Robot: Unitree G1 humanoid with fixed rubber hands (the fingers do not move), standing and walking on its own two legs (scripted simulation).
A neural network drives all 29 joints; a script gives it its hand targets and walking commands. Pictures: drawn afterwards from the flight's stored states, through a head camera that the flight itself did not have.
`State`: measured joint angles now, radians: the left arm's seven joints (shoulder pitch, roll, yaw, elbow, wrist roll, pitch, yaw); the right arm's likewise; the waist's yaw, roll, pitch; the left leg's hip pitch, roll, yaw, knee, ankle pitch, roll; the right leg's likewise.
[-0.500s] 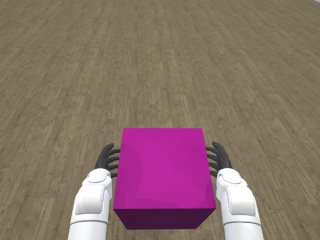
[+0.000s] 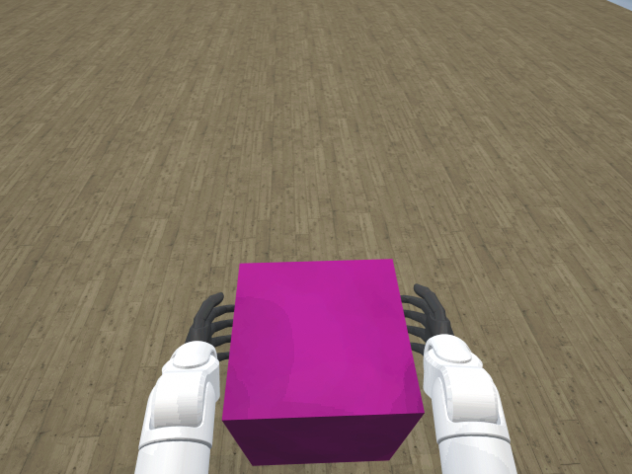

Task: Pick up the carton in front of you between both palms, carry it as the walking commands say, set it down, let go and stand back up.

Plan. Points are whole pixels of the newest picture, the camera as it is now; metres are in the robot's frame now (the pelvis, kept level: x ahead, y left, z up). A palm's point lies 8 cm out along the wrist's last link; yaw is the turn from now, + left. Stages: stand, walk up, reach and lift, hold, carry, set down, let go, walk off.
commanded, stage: carry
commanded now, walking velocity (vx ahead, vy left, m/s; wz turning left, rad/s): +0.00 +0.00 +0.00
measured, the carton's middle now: (318, 367) +0.31 +0.01 -0.05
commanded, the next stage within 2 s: none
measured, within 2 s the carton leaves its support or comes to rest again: neither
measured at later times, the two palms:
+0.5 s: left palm (229, 333) +0.33 +0.13 +0.01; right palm (442, 322) +0.35 -0.17 +0.01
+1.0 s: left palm (202, 341) +0.31 +0.16 +0.02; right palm (426, 328) +0.33 -0.14 +0.03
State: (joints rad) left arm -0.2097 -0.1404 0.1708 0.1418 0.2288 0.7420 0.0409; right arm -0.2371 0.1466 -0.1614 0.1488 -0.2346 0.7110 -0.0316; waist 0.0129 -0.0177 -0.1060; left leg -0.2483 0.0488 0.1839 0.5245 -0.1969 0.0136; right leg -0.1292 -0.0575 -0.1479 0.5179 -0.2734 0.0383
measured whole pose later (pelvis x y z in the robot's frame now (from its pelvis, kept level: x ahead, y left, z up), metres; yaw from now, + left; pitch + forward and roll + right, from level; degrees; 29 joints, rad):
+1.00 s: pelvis +0.03 +0.00 -0.02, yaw +2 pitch +1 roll -1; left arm -0.25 -0.15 0.20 0.24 0.27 0.74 0.03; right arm -0.27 0.15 -0.21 0.24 -0.26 0.70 -0.02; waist 0.01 0.00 -0.11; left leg -0.16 0.02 0.07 0.56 -0.41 0.01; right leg -0.37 -0.03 -0.12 0.53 -0.18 -0.03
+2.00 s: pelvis +0.00 +0.00 -0.02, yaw +2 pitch +1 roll +0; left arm -0.25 -0.15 0.20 0.19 0.26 0.75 0.03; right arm -0.27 0.15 -0.19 0.20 -0.25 0.71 -0.03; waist 0.00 0.00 -0.09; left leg -0.23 0.00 0.07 0.57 -0.36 0.02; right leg -0.42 -0.05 -0.12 0.51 -0.11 -0.03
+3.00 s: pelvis -0.02 -0.02 -0.02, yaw +7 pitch -6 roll +0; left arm -0.48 -0.20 0.45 0.51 0.39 0.53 -0.03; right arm -0.48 0.22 -0.42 0.39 -0.37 0.59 -0.01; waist -0.01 0.04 0.11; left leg -0.12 -0.01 -0.02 0.57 -0.35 0.02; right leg -0.27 0.00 -0.06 0.51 -0.13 -0.03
